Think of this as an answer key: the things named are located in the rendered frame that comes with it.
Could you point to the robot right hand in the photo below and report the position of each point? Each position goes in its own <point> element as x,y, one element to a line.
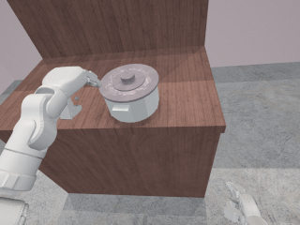
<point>237,211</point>

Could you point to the robot left hand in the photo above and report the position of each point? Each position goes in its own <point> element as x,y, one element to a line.
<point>70,80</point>

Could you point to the robot left forearm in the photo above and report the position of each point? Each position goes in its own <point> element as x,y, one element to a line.
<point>30,139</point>

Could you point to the table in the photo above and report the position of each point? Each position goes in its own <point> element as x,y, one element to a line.
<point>168,154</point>

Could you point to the knob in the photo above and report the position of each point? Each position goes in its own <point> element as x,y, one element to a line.
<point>127,76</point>

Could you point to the robot right forearm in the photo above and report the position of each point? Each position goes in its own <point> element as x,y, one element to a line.
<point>254,220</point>

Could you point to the robot left upper arm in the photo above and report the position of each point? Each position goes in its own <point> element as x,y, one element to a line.
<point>13,211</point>

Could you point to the pot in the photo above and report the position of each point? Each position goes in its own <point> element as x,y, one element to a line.
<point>134,111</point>

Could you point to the lid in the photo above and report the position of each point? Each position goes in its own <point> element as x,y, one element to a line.
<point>145,82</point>

